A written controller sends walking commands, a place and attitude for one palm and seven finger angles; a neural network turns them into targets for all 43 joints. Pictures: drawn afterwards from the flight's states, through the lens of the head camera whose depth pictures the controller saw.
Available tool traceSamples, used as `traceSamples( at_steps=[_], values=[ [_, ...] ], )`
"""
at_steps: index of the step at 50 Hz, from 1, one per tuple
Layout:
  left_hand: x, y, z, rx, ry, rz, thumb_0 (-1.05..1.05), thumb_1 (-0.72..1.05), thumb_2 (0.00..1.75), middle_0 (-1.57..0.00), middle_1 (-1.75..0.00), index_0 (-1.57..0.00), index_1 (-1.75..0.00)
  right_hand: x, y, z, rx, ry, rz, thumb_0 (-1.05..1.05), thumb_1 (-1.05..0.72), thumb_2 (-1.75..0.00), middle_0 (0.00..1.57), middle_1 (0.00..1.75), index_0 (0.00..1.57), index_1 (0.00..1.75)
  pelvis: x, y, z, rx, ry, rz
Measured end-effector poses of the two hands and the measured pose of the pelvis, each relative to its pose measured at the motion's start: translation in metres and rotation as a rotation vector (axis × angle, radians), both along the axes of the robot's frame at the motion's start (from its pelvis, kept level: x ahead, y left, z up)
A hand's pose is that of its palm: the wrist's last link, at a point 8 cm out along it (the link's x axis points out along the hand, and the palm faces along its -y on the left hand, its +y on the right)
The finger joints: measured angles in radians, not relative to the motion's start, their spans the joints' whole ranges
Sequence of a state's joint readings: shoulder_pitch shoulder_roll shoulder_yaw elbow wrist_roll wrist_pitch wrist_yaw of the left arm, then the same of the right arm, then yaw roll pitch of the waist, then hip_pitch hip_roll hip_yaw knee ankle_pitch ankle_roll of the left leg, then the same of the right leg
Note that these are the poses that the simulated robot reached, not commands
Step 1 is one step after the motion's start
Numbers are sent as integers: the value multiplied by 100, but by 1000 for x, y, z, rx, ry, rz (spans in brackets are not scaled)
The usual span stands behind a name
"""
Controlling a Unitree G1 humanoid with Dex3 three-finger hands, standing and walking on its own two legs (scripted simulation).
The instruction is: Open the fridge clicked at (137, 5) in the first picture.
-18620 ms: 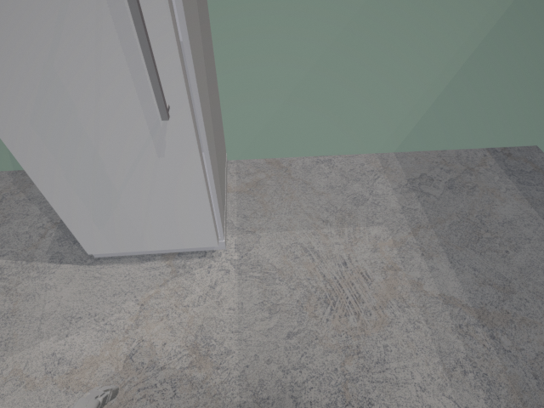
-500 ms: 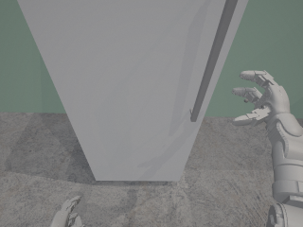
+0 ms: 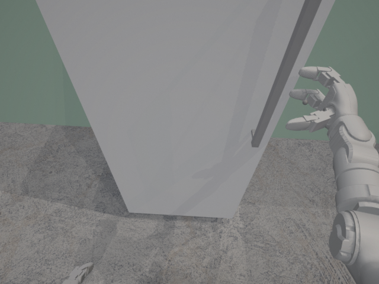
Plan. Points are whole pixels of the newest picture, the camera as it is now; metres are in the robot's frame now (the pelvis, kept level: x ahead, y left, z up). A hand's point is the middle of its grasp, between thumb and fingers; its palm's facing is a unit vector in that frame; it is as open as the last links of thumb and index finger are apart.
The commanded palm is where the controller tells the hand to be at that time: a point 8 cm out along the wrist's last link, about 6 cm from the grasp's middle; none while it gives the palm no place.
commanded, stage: move the hooked fingers beside the handle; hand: right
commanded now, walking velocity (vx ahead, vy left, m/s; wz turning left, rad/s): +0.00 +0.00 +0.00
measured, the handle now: (283, 64) +0.51 -0.11 +0.22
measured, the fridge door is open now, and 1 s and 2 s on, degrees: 0 0 0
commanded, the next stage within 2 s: feel for the door with the fingertips in 0.74 s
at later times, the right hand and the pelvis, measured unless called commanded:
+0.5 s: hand (309, 107) +0.45 -0.18 +0.17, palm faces -0.06 +1.00 +0.02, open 14.0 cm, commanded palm +0.43 -0.23 +0.17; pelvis +0.00 -0.01 +0.00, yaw +1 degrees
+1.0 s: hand (302, 106) +0.44 -0.16 +0.17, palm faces -0.09 +1.00 +0.00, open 14.0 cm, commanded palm +0.42 -0.21 +0.17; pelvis +0.00 -0.01 +0.00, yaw +0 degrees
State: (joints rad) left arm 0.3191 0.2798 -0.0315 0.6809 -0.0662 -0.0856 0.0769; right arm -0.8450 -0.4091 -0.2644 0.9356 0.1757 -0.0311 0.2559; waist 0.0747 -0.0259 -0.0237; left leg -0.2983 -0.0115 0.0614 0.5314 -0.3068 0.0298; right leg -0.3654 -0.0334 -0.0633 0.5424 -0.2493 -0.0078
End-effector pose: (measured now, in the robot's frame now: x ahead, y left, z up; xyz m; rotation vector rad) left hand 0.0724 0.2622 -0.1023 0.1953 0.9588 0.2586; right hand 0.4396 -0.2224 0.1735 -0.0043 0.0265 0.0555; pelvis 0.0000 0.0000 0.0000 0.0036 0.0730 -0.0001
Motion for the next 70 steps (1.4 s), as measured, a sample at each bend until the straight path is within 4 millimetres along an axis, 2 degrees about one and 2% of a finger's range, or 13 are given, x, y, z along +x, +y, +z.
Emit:
traceSamples(
  at_steps=[7,12,19,25,30,35,44,52,57,65,70],
  values=[
    [-28,0,-5,-5,78,39,1,90,90,-21,-30,-20,-30,7,-5,-3,21,-20,1,-1,50,-30,33,122,33,122,4,-2,-1,-2,17,17],
    [-37,-1,-5,-6,97,59,1,90,90,-21,-30,-20,-30,3,-12,-6,3,-27,-5,-1,50,-30,32,121,32,122,6,-4,-1,1,16,23],
    [-25,-4,-2,-2,66,44,1,90,90,-21,-30,-20,-30,-6,-12,-7,23,-32,16,-1,50,-30,30,120,31,121,5,-8,0,5,5,17],
    [-5,-9,3,2,8,10,1,90,90,-21,-30,-20,-30,-6,-10,-9,21,-17,3,-1,50,-30,30,120,30,120,0,-10,-1,7,7,9],
    [3,-13,4,0,-18,-8,1,90,90,-21,-30,-20,-30,-4,-10,-6,20,-29,-3,-1,50,-30,30,120,30,120,-1,-10,-2,8,11,7],
    [3,-15,3,-8,-16,-11,1,90,90,-21,-30,-20,-30,-2,-10,-2,21,-38,2,-1,50,-30,30,120,30,120,-1,-11,-2,7,13,9],
    [-10,-13,-1,-12,23,4,1,90,90,-21,-30,-20,-30,-7,-11,-8,11,-28,2,-1,50,-30,30,120,30,120,0,-11,-2,7,11,11],
    [-10,-12,-3,-21,24,-5,1,90,90,-21,-30,-20,-30,-11,15,-2,20,-56,46,-1,50,-30,29,120,30,120,-1,-10,-2,7,0,6],
    [-4,-13,-1,-31,-6,-6,1,90,90,-21,-30,-20,-30,-10,29,-6,35,-18,31,-1,50,-30,30,120,30,120,-3,-7,-2,4,-2,9],
    [0,-11,0,-42,-32,-14,1,90,90,-21,-30,-20,-30,-14,34,-1,6,-53,-1,-1,50,-30,30,120,30,120,-6,-2,-1,2,-10,12],
    [-5,-7,-2,-33,-10,-14,1,90,90,-21,-30,-20,-30,-10,30,-1,14,-20,-10,-1,50,-30,30,120,30,120,-9,1,-2,2,-10,5]
  ],
)
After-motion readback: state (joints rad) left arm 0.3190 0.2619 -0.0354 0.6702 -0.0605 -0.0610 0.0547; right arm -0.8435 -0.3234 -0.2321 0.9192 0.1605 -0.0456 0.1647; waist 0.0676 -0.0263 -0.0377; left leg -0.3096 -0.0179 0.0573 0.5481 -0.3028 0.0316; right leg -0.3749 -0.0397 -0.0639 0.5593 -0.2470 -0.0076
